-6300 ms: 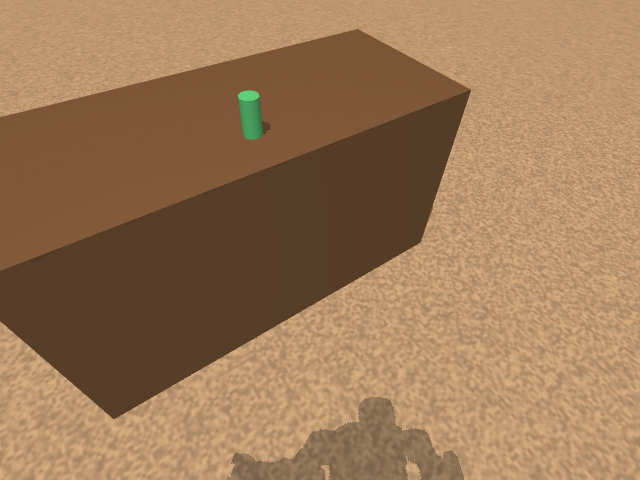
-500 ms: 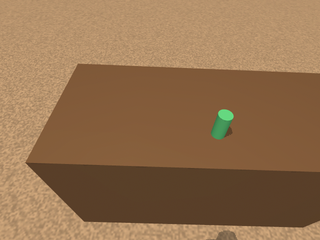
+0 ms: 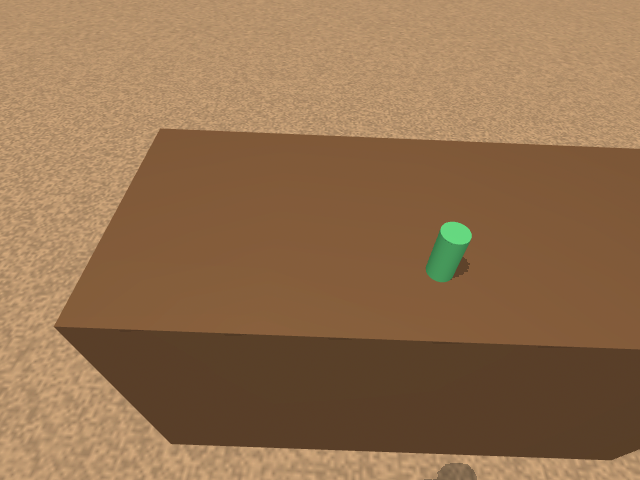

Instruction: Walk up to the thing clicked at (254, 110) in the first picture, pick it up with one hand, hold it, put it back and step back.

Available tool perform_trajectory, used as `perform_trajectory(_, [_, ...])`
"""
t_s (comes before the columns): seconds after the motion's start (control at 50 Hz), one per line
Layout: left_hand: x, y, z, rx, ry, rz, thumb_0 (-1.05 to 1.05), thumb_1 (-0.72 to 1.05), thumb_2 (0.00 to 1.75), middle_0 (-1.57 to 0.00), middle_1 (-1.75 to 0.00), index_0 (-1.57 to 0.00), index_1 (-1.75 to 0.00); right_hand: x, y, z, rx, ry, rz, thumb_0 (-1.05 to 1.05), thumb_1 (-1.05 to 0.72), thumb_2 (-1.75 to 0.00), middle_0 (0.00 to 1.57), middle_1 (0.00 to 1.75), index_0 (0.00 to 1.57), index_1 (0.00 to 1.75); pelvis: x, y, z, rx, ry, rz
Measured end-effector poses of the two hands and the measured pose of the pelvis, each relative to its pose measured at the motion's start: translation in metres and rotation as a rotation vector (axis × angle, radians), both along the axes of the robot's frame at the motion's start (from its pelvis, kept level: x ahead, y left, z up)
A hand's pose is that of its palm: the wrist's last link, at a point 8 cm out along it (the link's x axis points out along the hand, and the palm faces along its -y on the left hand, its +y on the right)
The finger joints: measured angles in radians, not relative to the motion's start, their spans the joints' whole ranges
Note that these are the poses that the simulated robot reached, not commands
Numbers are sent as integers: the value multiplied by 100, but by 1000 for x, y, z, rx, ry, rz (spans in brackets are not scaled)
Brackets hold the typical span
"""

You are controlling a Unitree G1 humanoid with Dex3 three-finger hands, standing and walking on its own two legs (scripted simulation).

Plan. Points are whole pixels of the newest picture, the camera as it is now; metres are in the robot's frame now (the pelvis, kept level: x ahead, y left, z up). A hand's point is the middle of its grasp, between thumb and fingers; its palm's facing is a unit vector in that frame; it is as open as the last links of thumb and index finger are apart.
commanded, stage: stand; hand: right
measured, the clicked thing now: (447, 253) +0.47 -0.22 -0.03
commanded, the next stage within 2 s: rise first in 0.46 s
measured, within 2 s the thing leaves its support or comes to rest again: neither
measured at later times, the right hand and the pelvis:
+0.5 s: hand out of the picture +0.07 -0.26 -0.16, palm faces -0.02 +0.94 -0.34, open 7.4 cm; pelvis +0.00 +0.00 +0.00, yaw +0 degrees
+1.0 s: hand (519, 449) +0.18 -0.26 -0.08, palm faces +0.24 +0.90 -0.36, open 15.0 cm; pelvis +0.00 +0.00 -0.01, yaw +0 degrees
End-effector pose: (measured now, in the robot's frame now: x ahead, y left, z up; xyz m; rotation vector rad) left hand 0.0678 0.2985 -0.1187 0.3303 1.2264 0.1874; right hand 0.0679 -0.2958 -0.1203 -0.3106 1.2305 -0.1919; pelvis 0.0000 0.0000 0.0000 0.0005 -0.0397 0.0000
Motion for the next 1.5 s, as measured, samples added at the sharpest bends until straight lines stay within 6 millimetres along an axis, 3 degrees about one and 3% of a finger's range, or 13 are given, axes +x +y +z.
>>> perform_trajectory(0.32, [-3,-3,-1,-2,16,3,0,90,90,-20,-30,-20,-30,-1,-3,-1,-1,10,-6,1,-90,-90,20,30,20,30,2,-2,0,-1,3,-1])
perform_trajectory(0.58, [4,-4,0,0,-2,-1,0,90,89,-20,-30,-20,-30,1,-4,-1,-2,4,-3,1,-90,-89,20,29,20,30,4,-3,0,-1,3,-1])
perform_trajectory(0.62, [14,-6,1,-9,-71,22,1,88,87,-18,-28,-18,-28,10,-1,1,4,-51,-19,1,-88,-87,19,27,18,28,0,-3,-2,0,15,2])
perform_trajectory(0.76, [70,-20,14,-27,-332,55,1,61,60,-9,-14,-8,-14,71,9,18,3,-339,-70,1,-61,-60,12,13,11,14,-10,-2,-7,0,55,1])
perform_trajectory(0.84, [83,-22,20,-33,-380,66,0,39,41,-6,-9,-6,-9,88,3,37,-23,-448,-79,1,-39,-41,9,9,8,9,-7,0,-7,0,71,3])
perform_trajectory(1.02, [79,-34,23,-66,-421,64,0,-8,15,-5,-6,-6,-5,81,-7,70,-94,-550,-73,0,8,-17,7,5,6,6,5,1,-6,1,56,3])
perform_trajectory(1.16, [95,-43,40,-70,-524,10,0,-37,7,-6,-6,-6,-5,90,-6,102,-134,-689,-47,0,35,-9,6,5,5,6,9,3,-5,-5,32,-3])
perform_trajectory(1.26, [104,-42,47,-71,-561,-5,-1,-47,5,-6,-6,-6,-5,92,-7,120,-150,-771,-45,0,45,-6,5,5,5,6,12,4,-5,-6,18,-6])
perform_trajectory(1.5, [84,-35,30,-73,-475,28,-1,-53,4,-6,-5,-6,-5,86,-7,151,-186,-871,-7,-1,53,-4,5,5,5,6,7,3,-5,-6,-8,-8])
